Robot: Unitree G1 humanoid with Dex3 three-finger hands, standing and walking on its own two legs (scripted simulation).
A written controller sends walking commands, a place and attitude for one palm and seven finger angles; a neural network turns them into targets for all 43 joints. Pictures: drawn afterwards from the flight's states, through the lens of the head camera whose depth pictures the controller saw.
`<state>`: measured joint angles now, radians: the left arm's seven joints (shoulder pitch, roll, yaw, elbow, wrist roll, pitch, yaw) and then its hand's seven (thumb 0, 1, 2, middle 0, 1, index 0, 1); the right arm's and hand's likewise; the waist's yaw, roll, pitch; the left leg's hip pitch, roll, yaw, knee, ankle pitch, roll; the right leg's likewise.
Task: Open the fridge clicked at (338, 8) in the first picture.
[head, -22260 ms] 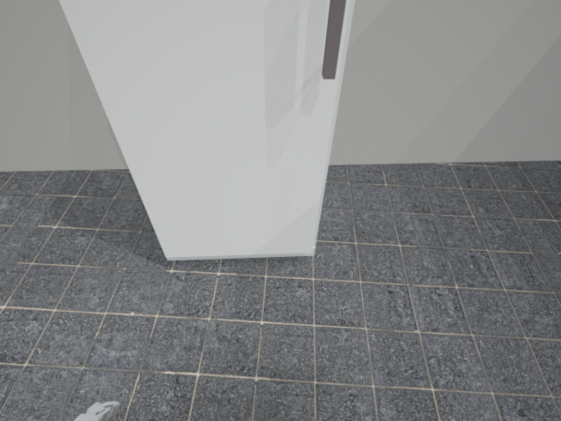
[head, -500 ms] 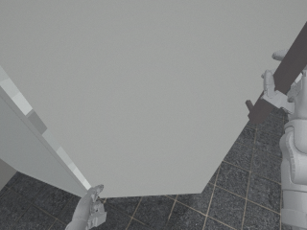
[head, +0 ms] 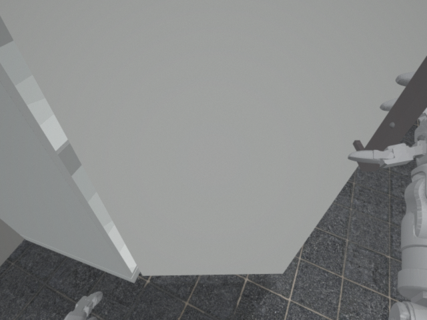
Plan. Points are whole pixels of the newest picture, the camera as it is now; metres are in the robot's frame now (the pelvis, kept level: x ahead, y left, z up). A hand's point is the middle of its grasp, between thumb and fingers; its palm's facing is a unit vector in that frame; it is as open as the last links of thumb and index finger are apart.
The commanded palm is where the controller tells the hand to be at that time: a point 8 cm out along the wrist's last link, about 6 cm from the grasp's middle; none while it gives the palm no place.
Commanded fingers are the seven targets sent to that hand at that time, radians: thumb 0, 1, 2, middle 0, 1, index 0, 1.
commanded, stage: loosen the grip on the handle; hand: right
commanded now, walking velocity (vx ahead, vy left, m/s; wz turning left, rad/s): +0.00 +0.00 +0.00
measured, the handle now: (404, 92) +0.41 -0.25 +0.26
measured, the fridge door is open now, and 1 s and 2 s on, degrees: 70 68 68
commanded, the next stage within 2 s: slip the hand off the handle in 0.16 s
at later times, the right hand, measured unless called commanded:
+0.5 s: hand out of the picture +0.38 -0.30 +0.22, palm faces +0.32 +0.93 -0.18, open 14.7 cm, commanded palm +0.34 -0.33 +0.23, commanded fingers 0.00 0.55 -0.20 0.25 1.15 0.25 1.15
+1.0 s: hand out of the picture +0.36 -0.32 +0.22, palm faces +0.28 +0.94 -0.20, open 14.7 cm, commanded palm +0.31 -0.36 +0.23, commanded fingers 0.00 0.55 -0.20 0.25 1.15 0.25 1.15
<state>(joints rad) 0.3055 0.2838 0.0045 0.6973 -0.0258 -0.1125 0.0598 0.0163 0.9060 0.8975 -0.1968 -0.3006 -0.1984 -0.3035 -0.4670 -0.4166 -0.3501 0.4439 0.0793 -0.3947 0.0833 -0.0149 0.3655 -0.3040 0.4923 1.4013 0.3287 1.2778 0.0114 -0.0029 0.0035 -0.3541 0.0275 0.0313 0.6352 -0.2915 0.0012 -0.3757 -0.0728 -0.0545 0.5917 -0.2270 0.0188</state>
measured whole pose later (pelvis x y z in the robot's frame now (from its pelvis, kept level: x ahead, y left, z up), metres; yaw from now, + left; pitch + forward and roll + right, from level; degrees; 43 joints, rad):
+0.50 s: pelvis +0.03 -0.01 +0.00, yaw -1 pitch +4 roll +0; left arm 0.22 0.25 -0.02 0.65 -0.03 -0.12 0.08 0.02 0.91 0.90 -0.20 -0.30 -0.20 -0.30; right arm -0.39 -0.46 -0.46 0.37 0.16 -0.33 0.20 -0.02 0.56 -0.20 0.29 1.17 0.26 1.15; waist -0.02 -0.02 -0.04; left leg -0.37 0.03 0.04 0.64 -0.34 -0.01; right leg -0.42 -0.06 -0.03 0.64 -0.29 0.03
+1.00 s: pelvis +0.04 -0.03 +0.00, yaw +0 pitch +3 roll +1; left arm 0.26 0.24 -0.03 0.64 -0.02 -0.10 0.09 0.02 0.90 0.90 -0.20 -0.30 -0.20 -0.30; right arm -0.27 -0.46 -0.49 0.21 0.21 -0.26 0.26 -0.02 0.56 -0.20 0.26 1.15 0.25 1.15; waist -0.02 -0.03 -0.06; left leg -0.34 0.05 0.03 0.62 -0.34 -0.04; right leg -0.40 -0.04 -0.04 0.66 -0.31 0.00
